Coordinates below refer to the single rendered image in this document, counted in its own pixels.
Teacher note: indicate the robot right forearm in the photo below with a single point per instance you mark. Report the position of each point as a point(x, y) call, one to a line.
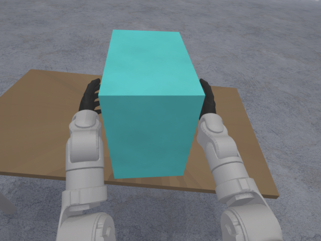
point(233, 185)

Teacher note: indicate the robot left forearm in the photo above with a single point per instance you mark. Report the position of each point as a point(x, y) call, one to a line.
point(85, 187)

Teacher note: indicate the table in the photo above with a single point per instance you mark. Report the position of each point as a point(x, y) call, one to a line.
point(35, 114)

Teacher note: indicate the carton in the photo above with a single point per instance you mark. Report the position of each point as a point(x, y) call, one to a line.
point(150, 99)

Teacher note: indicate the robot left hand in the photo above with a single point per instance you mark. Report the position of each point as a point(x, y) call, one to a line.
point(88, 100)

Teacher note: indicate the robot left upper arm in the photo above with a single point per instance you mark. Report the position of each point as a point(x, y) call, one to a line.
point(87, 227)

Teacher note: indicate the robot right upper arm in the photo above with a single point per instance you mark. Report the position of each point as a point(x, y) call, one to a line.
point(252, 222)

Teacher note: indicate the robot right hand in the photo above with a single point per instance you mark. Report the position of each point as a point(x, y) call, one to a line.
point(209, 103)

